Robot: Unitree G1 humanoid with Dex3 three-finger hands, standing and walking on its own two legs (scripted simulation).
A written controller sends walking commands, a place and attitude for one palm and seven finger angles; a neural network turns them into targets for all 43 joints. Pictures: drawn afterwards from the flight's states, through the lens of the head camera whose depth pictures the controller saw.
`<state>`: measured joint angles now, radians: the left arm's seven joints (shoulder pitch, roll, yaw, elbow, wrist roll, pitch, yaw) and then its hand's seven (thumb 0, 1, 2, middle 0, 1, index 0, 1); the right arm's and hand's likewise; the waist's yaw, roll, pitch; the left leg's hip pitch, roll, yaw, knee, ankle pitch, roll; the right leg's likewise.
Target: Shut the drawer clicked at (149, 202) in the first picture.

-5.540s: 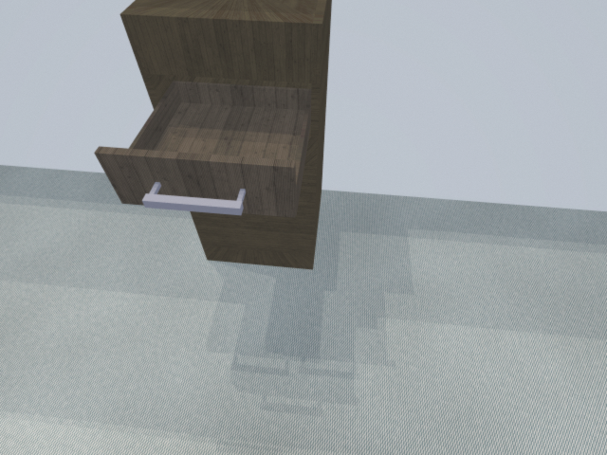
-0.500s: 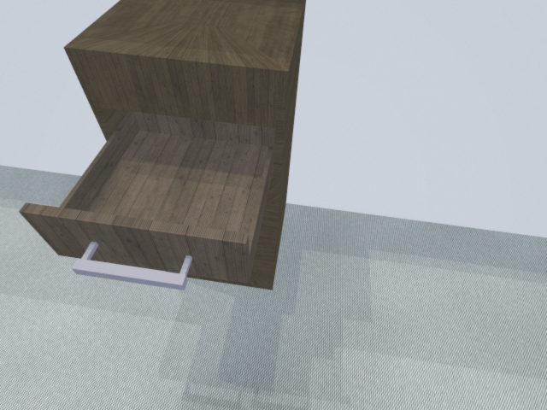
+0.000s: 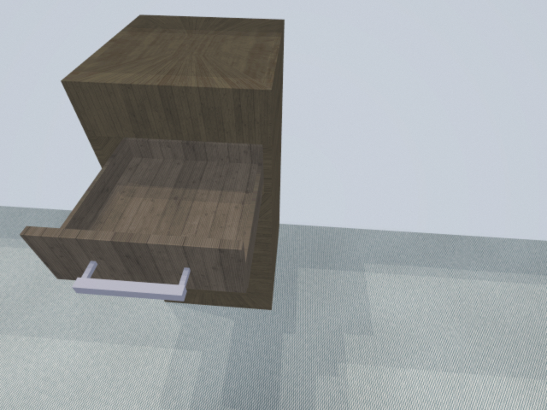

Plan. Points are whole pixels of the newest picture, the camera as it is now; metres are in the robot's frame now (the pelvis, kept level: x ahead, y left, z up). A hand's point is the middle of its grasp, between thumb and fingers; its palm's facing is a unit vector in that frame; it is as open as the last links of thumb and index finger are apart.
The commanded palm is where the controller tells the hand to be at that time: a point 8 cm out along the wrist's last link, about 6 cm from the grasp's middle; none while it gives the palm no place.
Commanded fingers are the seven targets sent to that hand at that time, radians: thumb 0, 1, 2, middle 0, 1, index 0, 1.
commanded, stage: look again from close up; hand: left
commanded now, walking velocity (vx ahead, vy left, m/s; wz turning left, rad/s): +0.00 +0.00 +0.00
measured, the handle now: (134, 279) +0.34 +0.27 -0.04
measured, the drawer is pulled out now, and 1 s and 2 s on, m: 0.30 0.30 0.30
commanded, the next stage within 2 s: shuffle to correct the standing spot in 0.20 s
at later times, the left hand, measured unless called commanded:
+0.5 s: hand out of the picture -0.07 +0.16 -0.18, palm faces +0.06 -0.99 -0.14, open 7.4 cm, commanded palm none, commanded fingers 0.00 0.90 0.90 -0.20 -0.30 -0.20 -0.30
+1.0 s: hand out of the picture +0.06 +0.23 -0.18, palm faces +0.04 -0.98 -0.18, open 7.3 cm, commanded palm none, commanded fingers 0.00 0.90 0.90 -0.20 -0.30 -0.20 -0.30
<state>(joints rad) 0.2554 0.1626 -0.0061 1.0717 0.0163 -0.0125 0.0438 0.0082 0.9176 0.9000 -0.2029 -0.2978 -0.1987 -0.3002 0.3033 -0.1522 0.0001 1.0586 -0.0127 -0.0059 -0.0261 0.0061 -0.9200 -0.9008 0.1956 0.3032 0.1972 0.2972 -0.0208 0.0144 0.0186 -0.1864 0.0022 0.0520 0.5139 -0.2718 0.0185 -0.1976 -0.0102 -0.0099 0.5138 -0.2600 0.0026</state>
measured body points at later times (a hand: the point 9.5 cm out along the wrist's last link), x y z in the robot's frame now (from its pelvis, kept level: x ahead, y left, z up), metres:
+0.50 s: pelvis -0.02 +0.01 +0.00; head -0.03 +0.02 +0.45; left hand -0.07 +0.22 -0.16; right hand -0.04 -0.21 -0.16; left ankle +0.01 +0.11 -0.74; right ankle +0.01 -0.12 -0.74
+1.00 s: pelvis +0.04 +0.06 -0.01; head +0.04 +0.07 +0.44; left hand +0.05 +0.28 -0.17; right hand +0.01 -0.14 -0.16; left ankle +0.04 +0.12 -0.74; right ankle +0.03 -0.08 -0.73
